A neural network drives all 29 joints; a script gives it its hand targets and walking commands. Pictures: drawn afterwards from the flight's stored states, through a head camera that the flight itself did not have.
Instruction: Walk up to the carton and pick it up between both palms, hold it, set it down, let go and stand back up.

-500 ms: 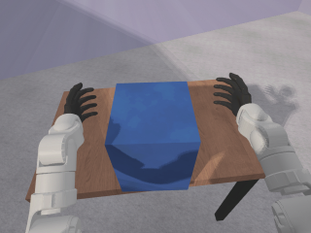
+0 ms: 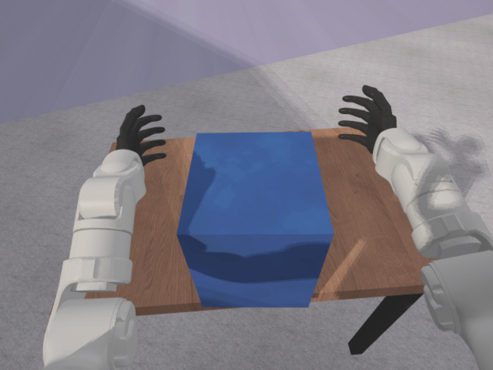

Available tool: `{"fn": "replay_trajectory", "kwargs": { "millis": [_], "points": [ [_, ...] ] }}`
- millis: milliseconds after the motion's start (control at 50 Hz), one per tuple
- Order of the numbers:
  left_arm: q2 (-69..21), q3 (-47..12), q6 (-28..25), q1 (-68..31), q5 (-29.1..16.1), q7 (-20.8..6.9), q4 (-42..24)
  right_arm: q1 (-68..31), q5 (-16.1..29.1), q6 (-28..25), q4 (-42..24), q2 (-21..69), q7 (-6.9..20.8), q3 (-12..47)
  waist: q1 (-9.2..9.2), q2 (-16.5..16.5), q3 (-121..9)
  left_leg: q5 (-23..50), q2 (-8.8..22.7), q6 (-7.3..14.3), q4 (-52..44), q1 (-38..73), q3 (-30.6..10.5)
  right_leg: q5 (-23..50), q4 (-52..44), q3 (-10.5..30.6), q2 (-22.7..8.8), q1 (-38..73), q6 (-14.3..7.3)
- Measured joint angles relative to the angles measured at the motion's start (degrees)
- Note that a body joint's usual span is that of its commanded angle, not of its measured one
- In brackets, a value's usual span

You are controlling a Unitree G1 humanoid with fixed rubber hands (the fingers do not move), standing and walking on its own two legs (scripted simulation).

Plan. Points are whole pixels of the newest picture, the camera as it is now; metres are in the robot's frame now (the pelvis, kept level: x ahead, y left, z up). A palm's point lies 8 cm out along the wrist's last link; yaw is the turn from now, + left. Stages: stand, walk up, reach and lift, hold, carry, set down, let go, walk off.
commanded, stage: reach and lift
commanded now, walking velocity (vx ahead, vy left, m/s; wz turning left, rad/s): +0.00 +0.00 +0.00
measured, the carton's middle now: (254, 223) +0.37 +0.01 +0.03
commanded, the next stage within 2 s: none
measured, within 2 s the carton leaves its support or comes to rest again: neither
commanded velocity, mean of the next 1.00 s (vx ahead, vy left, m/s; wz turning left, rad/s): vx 0.00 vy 0.00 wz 0.00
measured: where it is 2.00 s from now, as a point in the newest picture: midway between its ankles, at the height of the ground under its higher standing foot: outside the picture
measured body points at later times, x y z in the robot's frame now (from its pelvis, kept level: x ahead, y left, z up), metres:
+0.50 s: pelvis -0.01 +0.00 -0.01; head +0.03 +0.00 +0.44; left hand +0.40 +0.17 +0.06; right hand +0.43 -0.15 +0.07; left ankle +0.01 +0.14 -0.75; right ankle +0.00 -0.11 -0.75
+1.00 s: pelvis -0.01 +0.00 -0.01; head +0.02 +0.00 +0.44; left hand +0.40 +0.16 +0.06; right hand +0.43 -0.14 +0.06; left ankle +0.01 +0.14 -0.75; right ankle +0.00 -0.11 -0.75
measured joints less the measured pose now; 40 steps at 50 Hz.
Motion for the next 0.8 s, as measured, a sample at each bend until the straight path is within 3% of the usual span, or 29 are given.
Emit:
{"fn": "replay_trajectory", "kwargs": {
  "millis": [160, 240, 380, 600, 800],
  "points": [
    [-3.29, 0.66, -8.07, 9.03, 2.90, -0.95, 0.24, 8.91, -4.20, -6.72, -2.15, 4.21, -0.66, -0.84, -0.07, -0.13, 2.40, -0.21, -0.22, 0.09, 0.34, 0.77, -0.31, -0.24, 0.21, -0.25, -0.19, 0.94, 0.12],
    [-4.70, -0.69, -13.71, 12.23, 2.28, 0.43, 1.41, 13.31, -8.12, -10.54, -3.33, 7.79, -0.68, -3.50, 0.04, 0.05, 2.23, -0.41, -0.34, 0.11, 1.55, -1.48, -0.55, -0.47, 1.29, -0.48, -0.30, -1.19, 0.14],
    [-8.36, -1.90, -22.89, 8.25, 2.71, 2.70, 13.07, 11.61, -12.98, -15.33, 3.76, 10.94, -0.71, -5.21, 1.97, 0.69, -0.50, -1.13, 0.04, 0.23, 4.33, -6.97, 0.14, -0.61, 3.67, 0.23, 0.07, -6.85, 0.21],
    [-11.32, 0.39, -34.87, 5.83, 7.62, 3.62, 25.06, 7.61, -12.01, -24.04, 15.36, 12.04, -1.27, -4.15, 2.34, -0.20, -3.69, -1.43, 0.79, -0.34, 5.69, -10.43, -0.31, -0.38, 3.98, -0.16, 0.83, -9.78, -0.25],
    [-10.45, -0.41, -40.67, 2.69, 5.68, 4.56, 32.72, 6.17, -11.55, -24.66, 19.57, 12.64, -1.06, -4.86, 2.57, -0.46, -5.74, -1.28, 0.90, -0.55, 7.04, -13.52, -0.69, -0.57, 5.77, -0.50, 0.97, -13.01, -0.56]
  ]
}}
